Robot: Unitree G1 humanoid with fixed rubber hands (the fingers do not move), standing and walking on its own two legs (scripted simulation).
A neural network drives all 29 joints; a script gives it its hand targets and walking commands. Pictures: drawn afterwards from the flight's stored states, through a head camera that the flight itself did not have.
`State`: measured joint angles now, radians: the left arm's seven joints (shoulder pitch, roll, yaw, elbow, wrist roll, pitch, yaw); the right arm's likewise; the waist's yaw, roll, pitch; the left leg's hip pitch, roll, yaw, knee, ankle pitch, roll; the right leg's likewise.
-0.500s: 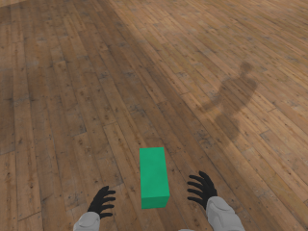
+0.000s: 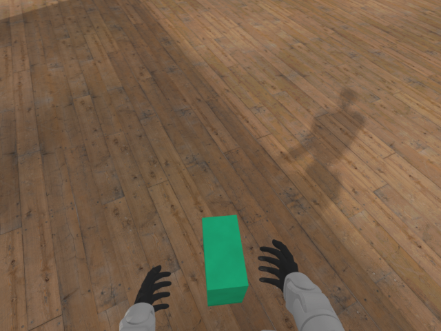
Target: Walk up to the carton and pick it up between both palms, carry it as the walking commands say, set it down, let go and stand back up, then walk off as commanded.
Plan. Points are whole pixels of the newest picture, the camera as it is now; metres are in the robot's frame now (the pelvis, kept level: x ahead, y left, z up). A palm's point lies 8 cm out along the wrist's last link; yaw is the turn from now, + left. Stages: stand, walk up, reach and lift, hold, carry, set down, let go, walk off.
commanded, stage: reach and lift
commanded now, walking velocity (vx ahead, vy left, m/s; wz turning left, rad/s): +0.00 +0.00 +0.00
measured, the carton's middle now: (222, 260) +0.45 +0.01 -0.63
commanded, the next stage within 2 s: none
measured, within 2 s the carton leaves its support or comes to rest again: neither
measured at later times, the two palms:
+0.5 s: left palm (148, 293) +0.19 +0.16 -0.10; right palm (284, 268) +0.24 -0.11 -0.07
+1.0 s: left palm (145, 282) +0.22 +0.19 -0.15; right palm (308, 296) +0.21 -0.17 -0.15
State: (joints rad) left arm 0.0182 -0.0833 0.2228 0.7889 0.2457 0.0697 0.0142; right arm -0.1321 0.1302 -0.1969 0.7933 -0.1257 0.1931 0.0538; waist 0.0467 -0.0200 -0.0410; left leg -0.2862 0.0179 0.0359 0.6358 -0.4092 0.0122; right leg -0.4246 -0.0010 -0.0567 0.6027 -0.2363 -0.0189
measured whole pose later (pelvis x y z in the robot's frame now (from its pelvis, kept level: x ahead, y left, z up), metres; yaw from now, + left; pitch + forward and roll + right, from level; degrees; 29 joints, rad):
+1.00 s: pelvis -0.01 +0.02 -0.04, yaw -2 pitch +13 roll -2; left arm -0.11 -0.01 0.12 0.72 0.15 -0.04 0.06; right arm -0.08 -0.08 -0.08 0.72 -0.03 -0.03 -0.04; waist 0.04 0.02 0.01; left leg -0.63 0.03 0.07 0.97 -0.56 0.03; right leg -0.78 0.00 -0.02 0.89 -0.33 0.00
